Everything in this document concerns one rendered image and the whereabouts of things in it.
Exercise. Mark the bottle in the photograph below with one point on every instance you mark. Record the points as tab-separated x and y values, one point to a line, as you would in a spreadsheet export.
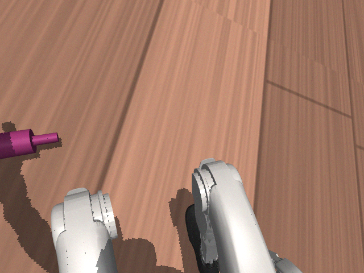
23	142

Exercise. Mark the right robot foot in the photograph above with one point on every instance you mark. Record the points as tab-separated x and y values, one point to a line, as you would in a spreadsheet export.
194	237

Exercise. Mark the right robot hand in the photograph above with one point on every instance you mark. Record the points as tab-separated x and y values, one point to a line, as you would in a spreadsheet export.
283	265

